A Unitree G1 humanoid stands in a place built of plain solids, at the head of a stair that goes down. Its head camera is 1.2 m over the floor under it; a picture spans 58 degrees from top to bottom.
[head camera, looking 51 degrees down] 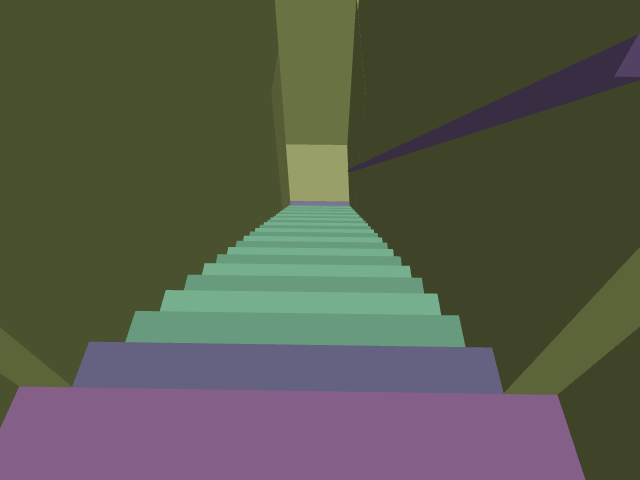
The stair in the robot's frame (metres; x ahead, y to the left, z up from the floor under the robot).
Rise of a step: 0.21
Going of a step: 0.23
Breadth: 1.20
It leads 1 degrees to the right of straight ahead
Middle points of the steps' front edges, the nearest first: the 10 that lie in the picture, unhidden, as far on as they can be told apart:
0.57 0.09 0.00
0.80 0.09 -0.21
1.03 0.08 -0.43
1.26 0.08 -0.64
1.48 0.08 -0.85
1.71 0.07 -1.07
1.94 0.07 -1.28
2.17 0.07 -1.49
2.39 0.06 -1.71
2.62 0.06 -1.92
